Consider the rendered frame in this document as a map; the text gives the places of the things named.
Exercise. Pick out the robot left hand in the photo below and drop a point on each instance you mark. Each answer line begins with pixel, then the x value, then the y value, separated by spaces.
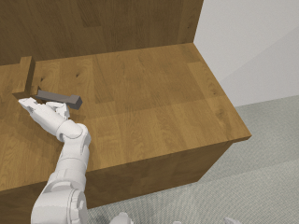
pixel 45 114

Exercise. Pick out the tap lever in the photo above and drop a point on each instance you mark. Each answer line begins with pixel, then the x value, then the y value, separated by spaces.
pixel 74 101

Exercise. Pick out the left robot upper arm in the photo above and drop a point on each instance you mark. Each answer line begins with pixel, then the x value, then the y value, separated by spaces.
pixel 66 206

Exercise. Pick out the counter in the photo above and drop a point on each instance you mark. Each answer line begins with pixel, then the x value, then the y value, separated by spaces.
pixel 157 116

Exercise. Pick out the left robot forearm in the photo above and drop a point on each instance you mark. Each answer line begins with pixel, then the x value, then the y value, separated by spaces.
pixel 73 161

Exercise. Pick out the robot left shin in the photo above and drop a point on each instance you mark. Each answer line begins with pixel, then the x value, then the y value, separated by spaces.
pixel 123 214

